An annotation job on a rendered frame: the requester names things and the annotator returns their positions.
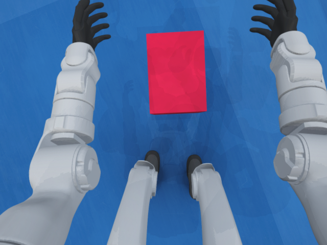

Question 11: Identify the right robot hand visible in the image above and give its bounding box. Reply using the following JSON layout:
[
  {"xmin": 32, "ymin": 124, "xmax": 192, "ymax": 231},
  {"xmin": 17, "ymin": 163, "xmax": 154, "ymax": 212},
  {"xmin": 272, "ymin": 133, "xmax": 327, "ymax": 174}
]
[{"xmin": 250, "ymin": 0, "xmax": 298, "ymax": 48}]

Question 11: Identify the left robot hand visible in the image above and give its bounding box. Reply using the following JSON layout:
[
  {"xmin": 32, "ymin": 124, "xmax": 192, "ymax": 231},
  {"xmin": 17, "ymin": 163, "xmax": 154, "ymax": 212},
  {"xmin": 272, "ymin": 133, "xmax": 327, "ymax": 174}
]
[{"xmin": 72, "ymin": 0, "xmax": 111, "ymax": 51}]

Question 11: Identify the robot right upper arm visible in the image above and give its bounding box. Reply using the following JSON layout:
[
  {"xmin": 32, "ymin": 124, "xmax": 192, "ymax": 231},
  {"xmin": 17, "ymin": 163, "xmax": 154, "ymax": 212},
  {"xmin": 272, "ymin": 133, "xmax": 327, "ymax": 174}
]
[{"xmin": 273, "ymin": 133, "xmax": 327, "ymax": 245}]

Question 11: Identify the carton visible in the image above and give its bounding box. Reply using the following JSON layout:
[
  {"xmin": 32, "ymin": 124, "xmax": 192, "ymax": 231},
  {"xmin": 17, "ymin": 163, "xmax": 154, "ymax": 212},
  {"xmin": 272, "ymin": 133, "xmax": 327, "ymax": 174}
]
[{"xmin": 146, "ymin": 30, "xmax": 207, "ymax": 115}]

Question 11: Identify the robot left forearm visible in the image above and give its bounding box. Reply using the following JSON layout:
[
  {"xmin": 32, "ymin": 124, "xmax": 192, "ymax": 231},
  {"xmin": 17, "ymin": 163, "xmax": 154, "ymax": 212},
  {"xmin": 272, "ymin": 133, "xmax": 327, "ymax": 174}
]
[{"xmin": 29, "ymin": 42, "xmax": 101, "ymax": 184}]

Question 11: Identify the robot right forearm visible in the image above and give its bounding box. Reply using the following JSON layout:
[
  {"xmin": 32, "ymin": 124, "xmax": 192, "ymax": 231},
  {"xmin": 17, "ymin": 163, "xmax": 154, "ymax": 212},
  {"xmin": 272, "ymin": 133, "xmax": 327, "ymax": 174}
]
[{"xmin": 270, "ymin": 31, "xmax": 327, "ymax": 136}]

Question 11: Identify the robot left thigh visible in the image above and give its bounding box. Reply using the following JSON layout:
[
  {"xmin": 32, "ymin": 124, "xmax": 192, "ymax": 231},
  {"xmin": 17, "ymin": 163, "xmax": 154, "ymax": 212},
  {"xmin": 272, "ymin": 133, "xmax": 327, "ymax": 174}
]
[{"xmin": 107, "ymin": 165, "xmax": 158, "ymax": 245}]

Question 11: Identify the robot left shin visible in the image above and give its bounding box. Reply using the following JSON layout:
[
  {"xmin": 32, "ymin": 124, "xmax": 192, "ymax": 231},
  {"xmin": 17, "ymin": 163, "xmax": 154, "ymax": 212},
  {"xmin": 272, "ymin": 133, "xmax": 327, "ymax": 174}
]
[{"xmin": 128, "ymin": 160, "xmax": 154, "ymax": 178}]

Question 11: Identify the robot left upper arm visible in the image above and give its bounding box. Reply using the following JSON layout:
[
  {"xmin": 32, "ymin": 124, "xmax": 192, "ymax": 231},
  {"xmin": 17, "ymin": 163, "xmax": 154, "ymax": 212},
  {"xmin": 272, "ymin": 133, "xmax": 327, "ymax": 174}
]
[{"xmin": 0, "ymin": 143, "xmax": 101, "ymax": 245}]

